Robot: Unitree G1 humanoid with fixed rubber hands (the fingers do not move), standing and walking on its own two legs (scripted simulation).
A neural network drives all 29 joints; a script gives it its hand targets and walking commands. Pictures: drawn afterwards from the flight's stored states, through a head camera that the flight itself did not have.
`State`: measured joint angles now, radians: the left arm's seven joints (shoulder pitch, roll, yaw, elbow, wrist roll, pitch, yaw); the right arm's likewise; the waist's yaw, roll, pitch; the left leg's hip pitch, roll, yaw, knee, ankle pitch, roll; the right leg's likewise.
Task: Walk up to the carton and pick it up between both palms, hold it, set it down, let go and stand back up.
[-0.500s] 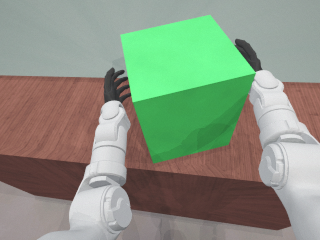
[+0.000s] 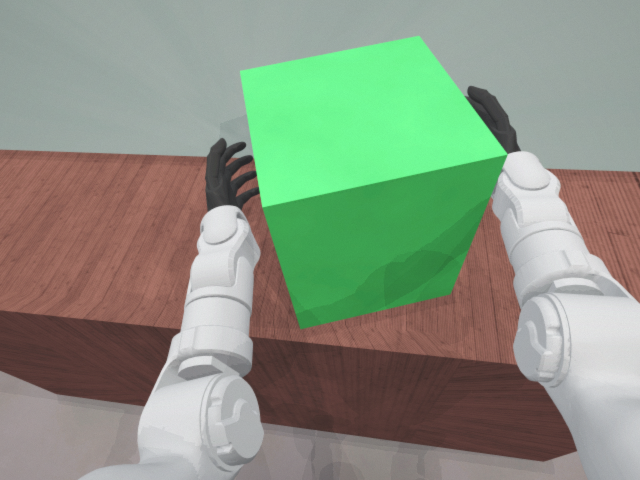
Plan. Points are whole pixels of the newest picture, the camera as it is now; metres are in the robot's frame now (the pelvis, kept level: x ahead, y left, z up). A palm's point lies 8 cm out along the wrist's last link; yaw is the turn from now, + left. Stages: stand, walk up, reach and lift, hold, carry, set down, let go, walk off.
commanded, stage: reach and lift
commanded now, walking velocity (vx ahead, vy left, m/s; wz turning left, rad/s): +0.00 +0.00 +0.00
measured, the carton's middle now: (355, 193) +0.49 +0.05 +0.07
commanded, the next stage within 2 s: none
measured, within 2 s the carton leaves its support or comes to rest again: leaves its support in 0.80 s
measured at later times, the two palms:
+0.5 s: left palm (221, 216) +0.39 +0.20 +0.12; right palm (493, 164) +0.49 -0.11 +0.13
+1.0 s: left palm (210, 228) +0.36 +0.19 +0.13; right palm (503, 172) +0.45 -0.12 +0.16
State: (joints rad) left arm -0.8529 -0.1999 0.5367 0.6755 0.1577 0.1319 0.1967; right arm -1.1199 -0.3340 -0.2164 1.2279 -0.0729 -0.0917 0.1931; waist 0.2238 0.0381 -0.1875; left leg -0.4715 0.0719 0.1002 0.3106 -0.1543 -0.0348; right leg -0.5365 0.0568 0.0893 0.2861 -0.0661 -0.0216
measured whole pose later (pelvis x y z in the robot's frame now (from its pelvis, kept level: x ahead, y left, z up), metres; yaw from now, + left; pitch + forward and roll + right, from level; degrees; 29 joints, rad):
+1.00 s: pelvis -0.03 +0.00 +0.00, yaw +0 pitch +16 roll +0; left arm -0.82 -0.19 0.51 0.67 0.16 0.26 0.27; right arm -1.07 -0.29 -0.13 1.23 0.04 0.01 0.13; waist 0.20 0.02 -0.25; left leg -0.47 0.07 0.10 0.33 -0.13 -0.04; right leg -0.53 0.06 0.09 0.28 -0.03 -0.02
